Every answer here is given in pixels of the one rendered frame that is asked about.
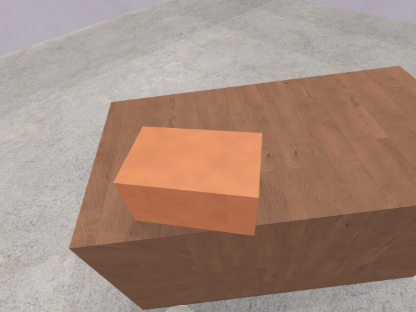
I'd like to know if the carton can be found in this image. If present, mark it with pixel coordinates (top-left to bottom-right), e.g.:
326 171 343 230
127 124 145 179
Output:
113 126 262 236

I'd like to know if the pedestal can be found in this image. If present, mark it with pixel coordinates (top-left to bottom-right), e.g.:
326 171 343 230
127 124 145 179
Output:
69 66 416 310

